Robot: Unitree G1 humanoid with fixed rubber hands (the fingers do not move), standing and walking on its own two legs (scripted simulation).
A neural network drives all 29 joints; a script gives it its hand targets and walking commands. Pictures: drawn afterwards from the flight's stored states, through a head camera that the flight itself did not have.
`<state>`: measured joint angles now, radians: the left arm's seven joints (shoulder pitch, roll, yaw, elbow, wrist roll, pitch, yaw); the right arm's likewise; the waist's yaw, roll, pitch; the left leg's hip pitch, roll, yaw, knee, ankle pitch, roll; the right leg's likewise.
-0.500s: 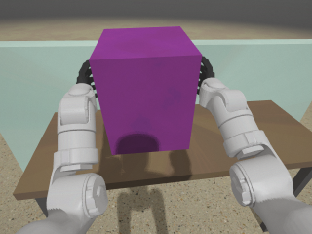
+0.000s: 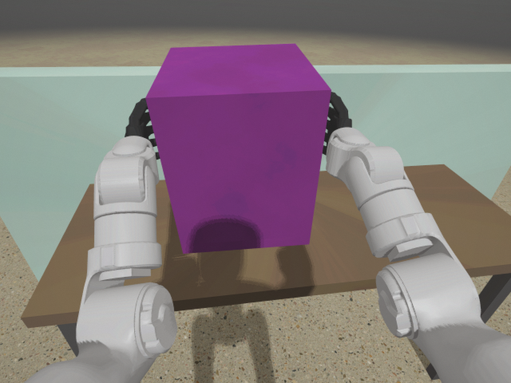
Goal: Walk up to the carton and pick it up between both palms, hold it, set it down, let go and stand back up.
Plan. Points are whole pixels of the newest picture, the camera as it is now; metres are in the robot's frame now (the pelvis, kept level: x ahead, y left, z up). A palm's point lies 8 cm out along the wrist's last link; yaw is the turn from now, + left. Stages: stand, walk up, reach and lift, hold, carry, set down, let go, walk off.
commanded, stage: hold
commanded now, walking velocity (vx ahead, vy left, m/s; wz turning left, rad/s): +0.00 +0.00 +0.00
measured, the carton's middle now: (240, 146) +0.41 +0.00 +0.25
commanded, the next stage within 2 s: set down in 0.66 s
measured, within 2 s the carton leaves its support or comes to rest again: neither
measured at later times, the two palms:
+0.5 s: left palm (140, 147) +0.37 +0.15 +0.27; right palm (337, 139) +0.37 -0.14 +0.28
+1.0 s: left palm (134, 128) +0.39 +0.15 +0.29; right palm (329, 130) +0.39 -0.13 +0.29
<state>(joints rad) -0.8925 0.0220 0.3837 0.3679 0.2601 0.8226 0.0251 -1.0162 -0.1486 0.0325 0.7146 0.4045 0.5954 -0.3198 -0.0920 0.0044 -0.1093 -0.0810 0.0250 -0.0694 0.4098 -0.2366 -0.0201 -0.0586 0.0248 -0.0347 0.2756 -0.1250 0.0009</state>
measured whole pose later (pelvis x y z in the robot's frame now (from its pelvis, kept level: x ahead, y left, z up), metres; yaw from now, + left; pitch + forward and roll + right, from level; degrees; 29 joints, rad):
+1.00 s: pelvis +0.00 +0.00 +0.00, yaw +1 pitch -7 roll -1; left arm -1.02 0.03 0.49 0.54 0.37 0.60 -0.02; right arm -1.08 -0.05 -0.16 0.90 0.15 0.34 -0.21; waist -0.09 -0.03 -0.05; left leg 0.00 0.01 -0.08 0.34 -0.20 -0.01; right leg 0.00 0.01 -0.04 0.25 -0.12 0.00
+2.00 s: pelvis +0.01 +0.00 +0.00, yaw +0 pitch -3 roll -1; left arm -0.89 -0.02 0.41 0.69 0.28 0.35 0.08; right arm -0.94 -0.04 -0.27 1.03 0.00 0.05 -0.13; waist 0.00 -0.04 0.00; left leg -0.08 0.02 -0.07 0.35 -0.21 -0.02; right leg -0.06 0.02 -0.04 0.24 -0.11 0.00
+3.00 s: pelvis +0.02 +0.00 +0.00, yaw -2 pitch +4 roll -1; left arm -0.86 -0.07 0.49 0.81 0.30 0.19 0.11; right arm -0.91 -0.02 -0.43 1.06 -0.20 -0.02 -0.06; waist 0.08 -0.01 -0.05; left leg -0.20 0.03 -0.04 0.34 -0.22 -0.02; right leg -0.20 0.02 -0.01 0.24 -0.11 0.00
